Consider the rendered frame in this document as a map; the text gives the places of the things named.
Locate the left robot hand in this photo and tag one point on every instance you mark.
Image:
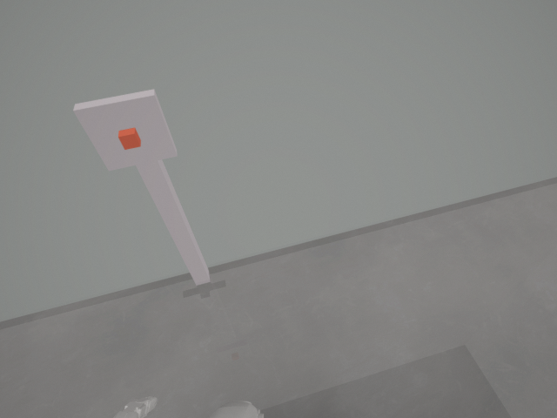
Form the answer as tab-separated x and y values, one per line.
138	408

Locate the panel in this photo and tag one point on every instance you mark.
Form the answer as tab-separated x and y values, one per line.
102	119

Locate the button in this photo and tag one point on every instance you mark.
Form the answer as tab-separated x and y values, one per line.
129	138

